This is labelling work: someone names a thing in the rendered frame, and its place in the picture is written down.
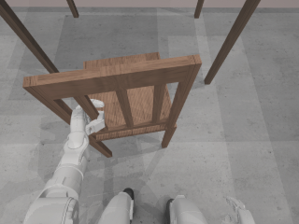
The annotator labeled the robot right thigh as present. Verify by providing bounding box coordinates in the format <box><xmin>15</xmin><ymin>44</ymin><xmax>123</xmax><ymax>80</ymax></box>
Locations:
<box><xmin>169</xmin><ymin>198</ymin><xmax>209</xmax><ymax>224</ymax></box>

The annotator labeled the robot thigh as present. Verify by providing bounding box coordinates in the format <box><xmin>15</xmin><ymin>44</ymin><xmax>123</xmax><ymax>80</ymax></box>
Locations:
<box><xmin>169</xmin><ymin>198</ymin><xmax>209</xmax><ymax>224</ymax></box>
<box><xmin>97</xmin><ymin>194</ymin><xmax>134</xmax><ymax>224</ymax></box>

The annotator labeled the robot left forearm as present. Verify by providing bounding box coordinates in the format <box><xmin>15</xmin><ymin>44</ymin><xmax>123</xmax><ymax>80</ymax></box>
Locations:
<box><xmin>23</xmin><ymin>131</ymin><xmax>91</xmax><ymax>224</ymax></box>

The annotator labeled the robot left thigh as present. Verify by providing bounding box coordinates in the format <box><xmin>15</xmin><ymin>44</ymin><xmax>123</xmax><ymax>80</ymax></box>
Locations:
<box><xmin>97</xmin><ymin>194</ymin><xmax>134</xmax><ymax>224</ymax></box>

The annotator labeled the chair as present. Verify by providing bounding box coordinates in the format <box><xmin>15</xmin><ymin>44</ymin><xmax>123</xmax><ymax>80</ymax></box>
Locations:
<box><xmin>22</xmin><ymin>51</ymin><xmax>202</xmax><ymax>158</ymax></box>

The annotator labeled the left robot upper arm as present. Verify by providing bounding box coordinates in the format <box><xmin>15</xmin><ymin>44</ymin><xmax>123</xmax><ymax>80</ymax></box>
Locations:
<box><xmin>25</xmin><ymin>197</ymin><xmax>79</xmax><ymax>224</ymax></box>

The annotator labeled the robot left hand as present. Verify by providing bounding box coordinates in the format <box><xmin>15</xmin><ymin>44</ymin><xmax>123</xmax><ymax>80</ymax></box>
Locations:
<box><xmin>70</xmin><ymin>99</ymin><xmax>106</xmax><ymax>135</ymax></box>

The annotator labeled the robot right hand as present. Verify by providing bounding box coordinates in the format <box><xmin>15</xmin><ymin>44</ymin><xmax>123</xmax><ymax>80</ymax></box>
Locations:
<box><xmin>221</xmin><ymin>196</ymin><xmax>256</xmax><ymax>224</ymax></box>

